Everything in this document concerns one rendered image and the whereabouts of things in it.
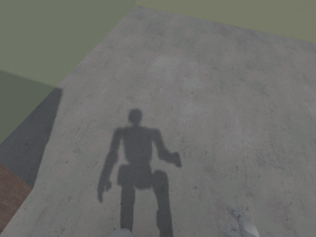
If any cupboard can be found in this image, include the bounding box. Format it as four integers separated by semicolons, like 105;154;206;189
0;163;33;234

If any right robot hand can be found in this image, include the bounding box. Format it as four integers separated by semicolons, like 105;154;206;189
223;205;260;237

